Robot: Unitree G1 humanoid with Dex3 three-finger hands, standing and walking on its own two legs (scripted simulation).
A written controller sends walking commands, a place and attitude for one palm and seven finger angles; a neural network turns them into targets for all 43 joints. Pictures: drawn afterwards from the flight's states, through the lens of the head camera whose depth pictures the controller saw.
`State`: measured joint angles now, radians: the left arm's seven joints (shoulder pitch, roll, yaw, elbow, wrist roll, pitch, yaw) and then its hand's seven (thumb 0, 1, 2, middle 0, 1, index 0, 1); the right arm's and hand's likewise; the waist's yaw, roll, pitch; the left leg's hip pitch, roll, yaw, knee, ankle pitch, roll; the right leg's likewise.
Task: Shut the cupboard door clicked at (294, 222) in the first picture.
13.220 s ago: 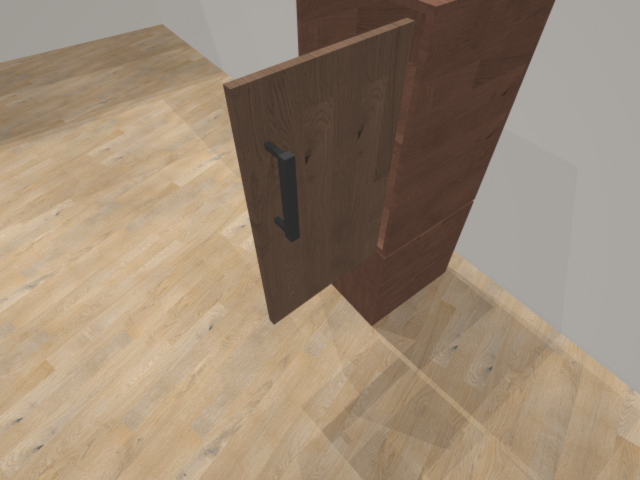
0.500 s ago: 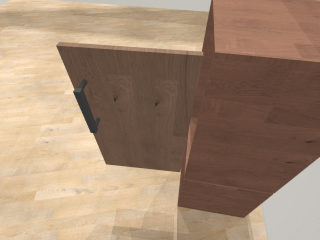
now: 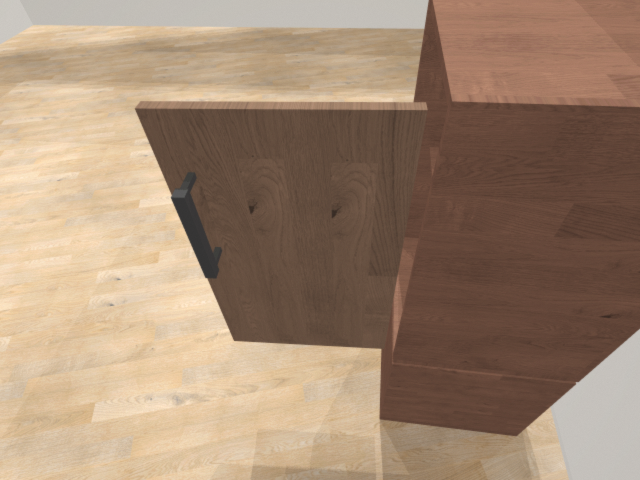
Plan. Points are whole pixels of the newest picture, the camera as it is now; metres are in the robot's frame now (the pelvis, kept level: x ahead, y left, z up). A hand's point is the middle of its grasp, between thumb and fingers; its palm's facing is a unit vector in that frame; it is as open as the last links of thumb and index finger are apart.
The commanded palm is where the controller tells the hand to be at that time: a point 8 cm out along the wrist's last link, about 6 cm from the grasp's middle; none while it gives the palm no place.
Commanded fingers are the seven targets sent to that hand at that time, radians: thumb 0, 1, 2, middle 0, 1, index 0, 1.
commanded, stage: look again from close up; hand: left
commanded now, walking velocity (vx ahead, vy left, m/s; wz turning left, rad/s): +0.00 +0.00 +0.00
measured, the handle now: (201, 228) +0.45 +0.20 +0.06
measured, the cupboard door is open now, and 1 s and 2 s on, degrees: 93 93 93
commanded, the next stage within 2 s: raise the hand and make a fist in 0.02 s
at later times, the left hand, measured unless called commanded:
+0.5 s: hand (207, 455) +0.16 +0.15 -0.03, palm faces -0.06 -1.00 +0.04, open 6.3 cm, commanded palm +0.12 +0.22 -0.04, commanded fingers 0.00 0.90 0.90 -0.55 -0.68 -0.55 -0.68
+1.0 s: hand (164, 439) +0.17 +0.19 +0.00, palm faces +0.05 -1.00 -0.03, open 4.0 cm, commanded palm +0.14 +0.23 +0.01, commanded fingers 0.00 0.90 0.90 -1.01 -1.18 -1.01 -1.18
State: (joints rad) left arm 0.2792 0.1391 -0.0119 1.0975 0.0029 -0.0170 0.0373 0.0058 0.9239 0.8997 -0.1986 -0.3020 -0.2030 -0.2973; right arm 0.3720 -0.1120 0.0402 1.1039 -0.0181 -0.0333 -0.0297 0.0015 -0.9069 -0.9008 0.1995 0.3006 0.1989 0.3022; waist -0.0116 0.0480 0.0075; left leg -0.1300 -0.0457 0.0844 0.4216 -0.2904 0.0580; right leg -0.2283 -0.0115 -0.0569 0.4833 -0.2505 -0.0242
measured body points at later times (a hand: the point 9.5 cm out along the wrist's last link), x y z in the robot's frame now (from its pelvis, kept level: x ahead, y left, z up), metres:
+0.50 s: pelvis -0.02 -0.01 -0.05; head +0.01 +0.02 +0.40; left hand +0.16 +0.21 -0.03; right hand +0.21 -0.27 -0.06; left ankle -0.04 +0.08 -0.74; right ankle +0.01 -0.10 -0.74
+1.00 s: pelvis -0.03 -0.01 -0.06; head +0.01 -0.01 +0.39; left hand +0.16 +0.25 +0.01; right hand +0.11 -0.24 -0.14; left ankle -0.04 +0.08 -0.74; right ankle +0.00 -0.10 -0.74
